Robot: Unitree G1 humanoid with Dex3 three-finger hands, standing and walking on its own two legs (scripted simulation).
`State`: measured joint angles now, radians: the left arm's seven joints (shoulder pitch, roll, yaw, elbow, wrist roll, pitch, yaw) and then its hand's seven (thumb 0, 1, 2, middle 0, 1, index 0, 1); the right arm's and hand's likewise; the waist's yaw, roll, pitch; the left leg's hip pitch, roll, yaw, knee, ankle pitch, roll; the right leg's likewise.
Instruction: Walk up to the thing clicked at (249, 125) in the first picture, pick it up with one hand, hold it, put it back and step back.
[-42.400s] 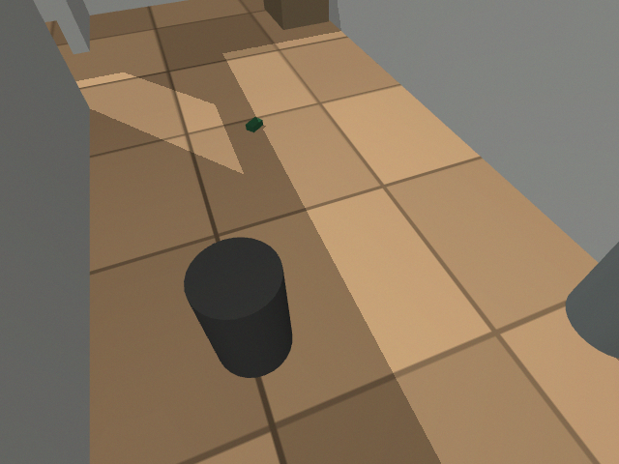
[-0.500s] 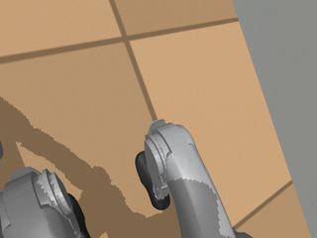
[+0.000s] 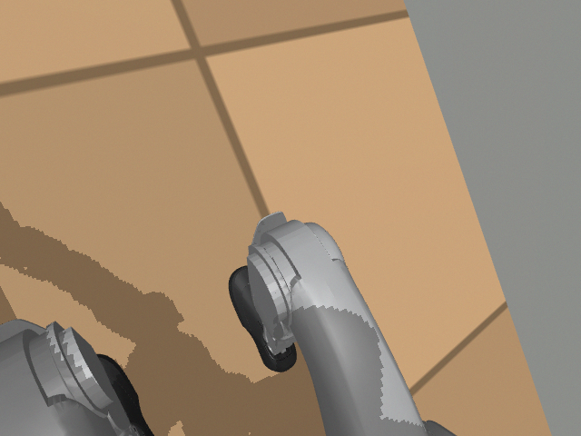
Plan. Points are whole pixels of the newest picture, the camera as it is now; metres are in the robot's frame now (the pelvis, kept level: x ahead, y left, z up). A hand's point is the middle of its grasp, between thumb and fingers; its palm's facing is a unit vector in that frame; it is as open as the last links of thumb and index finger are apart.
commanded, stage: rest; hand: left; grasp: from above
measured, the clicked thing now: out of the picture +0.49 +0.31 -0.29
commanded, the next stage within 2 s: open in 0.44 s
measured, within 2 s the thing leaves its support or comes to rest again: rests again in 0.14 s
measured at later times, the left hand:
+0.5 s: hand out of the picture +0.48 +0.30 -0.25, palm faces -0.30 -0.32 -0.90, open 8.3 cm
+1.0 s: hand out of the picture +0.48 +0.30 -0.25, palm faces -0.31 -0.31 -0.90, open 11.1 cm
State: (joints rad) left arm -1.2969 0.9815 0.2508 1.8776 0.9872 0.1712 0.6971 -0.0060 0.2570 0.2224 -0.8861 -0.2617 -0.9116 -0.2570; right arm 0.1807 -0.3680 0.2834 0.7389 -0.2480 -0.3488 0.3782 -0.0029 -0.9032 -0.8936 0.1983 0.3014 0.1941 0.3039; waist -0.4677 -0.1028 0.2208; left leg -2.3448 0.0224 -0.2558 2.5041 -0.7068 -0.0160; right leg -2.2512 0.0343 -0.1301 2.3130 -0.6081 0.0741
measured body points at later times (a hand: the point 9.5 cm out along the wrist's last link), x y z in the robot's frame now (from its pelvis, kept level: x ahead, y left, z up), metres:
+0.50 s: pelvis +0.00 +0.00 +0.01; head +0.31 +0.10 +0.31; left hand +0.50 +0.31 -0.20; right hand -0.02 -0.23 -0.03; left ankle +0.06 +0.13 -0.28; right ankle +0.13 -0.13 -0.28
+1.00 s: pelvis +0.00 +0.00 +0.01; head +0.31 +0.11 +0.31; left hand +0.50 +0.32 -0.20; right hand -0.02 -0.23 -0.02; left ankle +0.06 +0.13 -0.28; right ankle +0.13 -0.13 -0.28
